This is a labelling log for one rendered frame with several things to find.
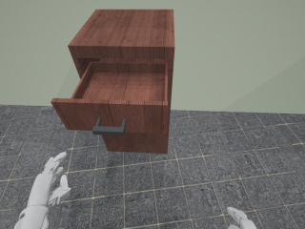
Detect cabinet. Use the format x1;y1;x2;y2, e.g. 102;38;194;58
68;9;175;154

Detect left robot forearm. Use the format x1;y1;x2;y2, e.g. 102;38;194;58
13;205;50;229

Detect handle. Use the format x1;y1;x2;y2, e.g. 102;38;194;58
92;117;127;136

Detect robot right hand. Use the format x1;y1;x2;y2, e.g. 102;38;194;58
227;206;257;229

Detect robot left hand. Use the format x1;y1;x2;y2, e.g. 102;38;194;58
27;152;71;210

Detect drawer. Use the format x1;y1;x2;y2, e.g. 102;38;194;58
51;61;168;134

